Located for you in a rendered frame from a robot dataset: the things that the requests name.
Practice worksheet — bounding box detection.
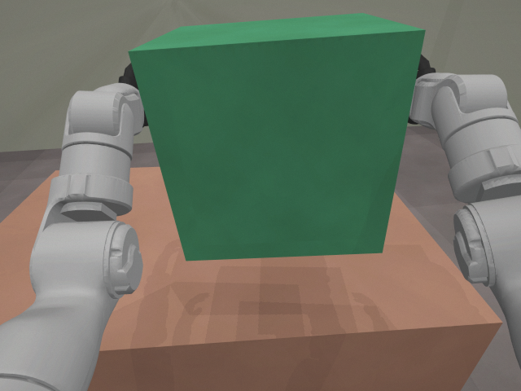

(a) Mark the robot left hand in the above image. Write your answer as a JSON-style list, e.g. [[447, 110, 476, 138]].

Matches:
[[119, 64, 148, 127]]

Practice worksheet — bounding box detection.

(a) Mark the robot left upper arm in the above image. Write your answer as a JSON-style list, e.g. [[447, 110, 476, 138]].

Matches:
[[0, 221, 143, 391]]

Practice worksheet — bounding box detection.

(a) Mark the left robot forearm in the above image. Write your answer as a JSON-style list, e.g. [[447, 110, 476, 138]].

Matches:
[[29, 83, 144, 293]]

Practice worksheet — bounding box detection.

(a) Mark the pedestal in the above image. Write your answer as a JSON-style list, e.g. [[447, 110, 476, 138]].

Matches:
[[0, 167, 502, 391]]

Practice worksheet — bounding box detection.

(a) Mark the right robot forearm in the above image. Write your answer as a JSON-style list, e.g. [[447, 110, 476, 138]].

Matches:
[[409, 72, 521, 204]]

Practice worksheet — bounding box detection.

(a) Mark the carton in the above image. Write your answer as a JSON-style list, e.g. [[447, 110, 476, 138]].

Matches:
[[128, 13, 426, 261]]

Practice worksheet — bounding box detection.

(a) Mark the robot right hand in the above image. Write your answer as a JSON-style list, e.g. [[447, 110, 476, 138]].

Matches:
[[408, 55, 436, 125]]

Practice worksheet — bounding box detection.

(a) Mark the robot right upper arm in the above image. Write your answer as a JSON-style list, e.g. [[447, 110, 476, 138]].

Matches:
[[453, 195, 521, 369]]

